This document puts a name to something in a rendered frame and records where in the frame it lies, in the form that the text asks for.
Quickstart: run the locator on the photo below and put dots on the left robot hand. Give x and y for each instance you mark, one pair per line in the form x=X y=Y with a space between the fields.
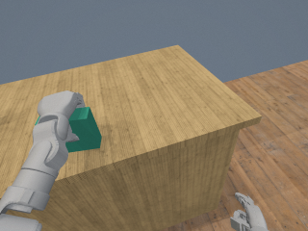
x=64 y=103

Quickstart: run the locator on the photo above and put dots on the sponge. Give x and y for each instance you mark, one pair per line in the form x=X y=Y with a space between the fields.
x=84 y=126

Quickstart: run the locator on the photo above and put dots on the left robot upper arm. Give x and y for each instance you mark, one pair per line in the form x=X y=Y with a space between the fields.
x=15 y=223

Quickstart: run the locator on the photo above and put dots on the table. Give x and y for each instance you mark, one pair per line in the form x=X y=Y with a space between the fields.
x=168 y=129

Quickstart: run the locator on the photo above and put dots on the left robot forearm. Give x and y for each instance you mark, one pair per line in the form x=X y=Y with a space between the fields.
x=32 y=185

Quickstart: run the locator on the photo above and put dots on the right robot hand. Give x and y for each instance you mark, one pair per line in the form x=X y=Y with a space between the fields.
x=252 y=217

